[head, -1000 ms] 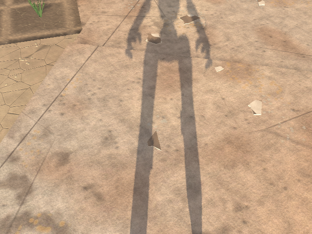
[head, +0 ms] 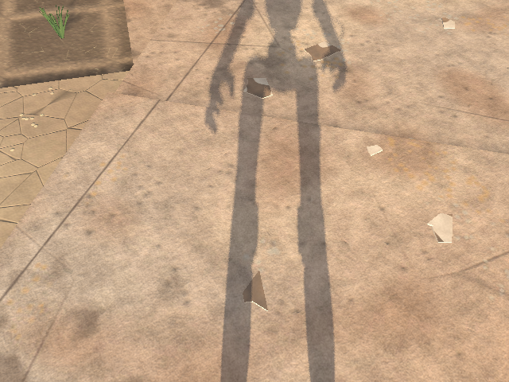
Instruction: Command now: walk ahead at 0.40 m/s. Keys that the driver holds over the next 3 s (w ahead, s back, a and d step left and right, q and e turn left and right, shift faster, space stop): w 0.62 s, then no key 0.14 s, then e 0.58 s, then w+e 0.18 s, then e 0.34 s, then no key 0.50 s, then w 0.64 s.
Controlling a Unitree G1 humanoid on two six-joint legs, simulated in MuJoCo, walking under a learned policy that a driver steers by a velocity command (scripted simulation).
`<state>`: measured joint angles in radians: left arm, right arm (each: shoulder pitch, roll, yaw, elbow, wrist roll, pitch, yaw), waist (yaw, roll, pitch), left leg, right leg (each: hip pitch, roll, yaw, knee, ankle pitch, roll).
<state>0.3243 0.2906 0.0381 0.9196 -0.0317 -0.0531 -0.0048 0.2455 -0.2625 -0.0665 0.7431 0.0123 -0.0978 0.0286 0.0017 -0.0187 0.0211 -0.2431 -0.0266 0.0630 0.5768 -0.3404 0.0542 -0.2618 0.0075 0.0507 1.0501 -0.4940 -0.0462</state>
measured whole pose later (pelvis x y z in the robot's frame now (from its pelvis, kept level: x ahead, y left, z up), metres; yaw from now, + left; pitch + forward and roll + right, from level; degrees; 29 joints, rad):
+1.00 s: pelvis +0.43 -0.04 +0.00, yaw -4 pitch +1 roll -1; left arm 0.26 0.31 0.05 0.88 -0.03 0.00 0.02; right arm 0.05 -0.25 -0.03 0.75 -0.02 -0.05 -0.01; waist 0.04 -0.02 0.06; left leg -0.43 0.03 0.06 0.48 -0.08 0.03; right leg -0.39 0.02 0.04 1.08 -0.57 0.03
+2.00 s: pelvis +0.56 -0.08 +0.02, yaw -37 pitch +1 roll +0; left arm 0.22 0.34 0.09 0.66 -0.01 0.05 0.04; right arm 0.10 -0.26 -0.06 0.85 -0.01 -0.01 -0.02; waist -0.01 -0.04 0.07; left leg -0.24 0.02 0.05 0.39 -0.18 0.02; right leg -0.50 -0.01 0.07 0.99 -0.43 0.08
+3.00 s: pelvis +0.74 -0.23 +0.01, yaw -39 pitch +1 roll +0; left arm 0.04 0.26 0.05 0.67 -0.03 -0.07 -0.04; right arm 0.43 -0.25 -0.01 0.99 0.01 -0.07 0.00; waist -0.11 -0.04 0.04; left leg 0.13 -0.02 0.04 0.16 -0.32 0.04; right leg -0.63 -0.07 -0.02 0.59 0.03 0.00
